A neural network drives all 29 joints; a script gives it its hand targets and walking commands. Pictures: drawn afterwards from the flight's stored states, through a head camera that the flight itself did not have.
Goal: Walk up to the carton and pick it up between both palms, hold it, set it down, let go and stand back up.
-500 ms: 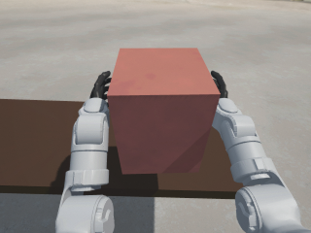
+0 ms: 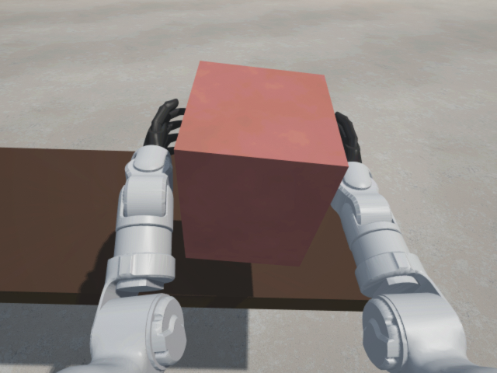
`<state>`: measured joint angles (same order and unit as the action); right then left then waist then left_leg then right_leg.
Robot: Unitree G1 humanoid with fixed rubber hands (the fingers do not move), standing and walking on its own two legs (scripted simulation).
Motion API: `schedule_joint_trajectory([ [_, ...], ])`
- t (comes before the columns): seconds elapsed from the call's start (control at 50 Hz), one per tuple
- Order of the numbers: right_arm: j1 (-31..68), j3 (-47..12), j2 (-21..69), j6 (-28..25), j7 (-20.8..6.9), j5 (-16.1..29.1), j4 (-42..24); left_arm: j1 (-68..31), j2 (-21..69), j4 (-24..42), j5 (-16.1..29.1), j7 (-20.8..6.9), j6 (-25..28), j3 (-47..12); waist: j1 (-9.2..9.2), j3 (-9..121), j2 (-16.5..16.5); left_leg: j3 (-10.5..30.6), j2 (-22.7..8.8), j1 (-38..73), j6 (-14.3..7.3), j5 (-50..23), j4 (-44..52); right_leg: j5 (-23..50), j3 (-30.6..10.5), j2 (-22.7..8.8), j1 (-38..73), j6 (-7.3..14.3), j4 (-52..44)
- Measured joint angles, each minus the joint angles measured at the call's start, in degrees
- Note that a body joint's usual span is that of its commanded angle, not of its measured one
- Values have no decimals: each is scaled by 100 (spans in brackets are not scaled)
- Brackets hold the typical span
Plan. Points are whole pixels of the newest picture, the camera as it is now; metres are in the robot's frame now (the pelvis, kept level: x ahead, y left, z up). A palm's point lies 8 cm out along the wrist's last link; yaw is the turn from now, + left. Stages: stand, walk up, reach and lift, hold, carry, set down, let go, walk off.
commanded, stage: set down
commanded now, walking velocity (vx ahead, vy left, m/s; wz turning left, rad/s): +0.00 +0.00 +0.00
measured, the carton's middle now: (252, 169) +0.41 +0.01 +0.17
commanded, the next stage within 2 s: none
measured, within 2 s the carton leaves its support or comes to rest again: neither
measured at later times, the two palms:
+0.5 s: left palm (169, 170) +0.41 +0.15 +0.17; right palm (343, 174) +0.40 -0.14 +0.17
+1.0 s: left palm (177, 175) +0.43 +0.14 +0.15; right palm (342, 178) +0.42 -0.15 +0.15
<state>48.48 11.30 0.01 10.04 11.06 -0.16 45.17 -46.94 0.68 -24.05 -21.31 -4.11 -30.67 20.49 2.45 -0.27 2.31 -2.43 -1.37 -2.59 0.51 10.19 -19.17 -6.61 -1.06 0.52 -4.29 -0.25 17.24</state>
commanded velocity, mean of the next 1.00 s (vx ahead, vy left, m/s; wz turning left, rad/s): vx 0.00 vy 0.00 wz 0.00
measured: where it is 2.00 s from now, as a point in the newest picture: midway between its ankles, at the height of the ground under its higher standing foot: outside the picture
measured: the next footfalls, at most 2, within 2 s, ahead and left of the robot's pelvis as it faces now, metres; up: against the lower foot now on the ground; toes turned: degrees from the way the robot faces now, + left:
none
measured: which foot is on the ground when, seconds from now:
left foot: down 0.00-1.00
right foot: down 0.00-1.00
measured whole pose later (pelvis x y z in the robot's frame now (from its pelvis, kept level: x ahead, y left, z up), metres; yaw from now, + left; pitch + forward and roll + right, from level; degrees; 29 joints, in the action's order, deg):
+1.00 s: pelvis +0.02 +0.00 +0.00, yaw +0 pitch -5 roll +0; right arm 46.7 16.4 0.0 0.3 9.5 -5.8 51.4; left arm -45.4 0.9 -39.2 -19.2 -0.1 -15.4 19.3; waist 2.4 -3.3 2.4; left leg -2.4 -1.3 -2.6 0.5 10.6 -17.8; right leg -6.8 -0.7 0.3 -4.0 -0.3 15.4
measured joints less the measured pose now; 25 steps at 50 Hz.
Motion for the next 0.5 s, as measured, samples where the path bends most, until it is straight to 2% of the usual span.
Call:
schedule_joint_trajectory([
  [0.08, -4, 0, -15, -231, -13, -2, 5, 135, 6, 2, -1, 33, 279, -63, 0, -238, 0, 0, 0, 1, 0, 0, 3, -6, 2, 0, 1, 0, -1],
  [0.22, -165, 1, -58, -567, -84, 44, 7, 385, 20, 6, 183, 292, 549, -338, 0, -303, 0, 0, -3, -7, 0, 27, 4, -22, 13, -1, 16, 0, -43],
  [0.38, -176, 1, -73, -613, -85, 50, 36, 392, 19, -154, 207, 316, 697, -328, 0, -303, 8, 0, 5, -4, 0, 34, 4, -17, 19, -10, 24, 0, -49],
  [0.5, -177, 35, -85, -612, -83, -156, 241, 327, 19, -515, 208, 316, 790, -270, 0, -303, 11, 1, 11, -2, 0, 34, 5, -17, 22, -16, 27, 0, -49],
])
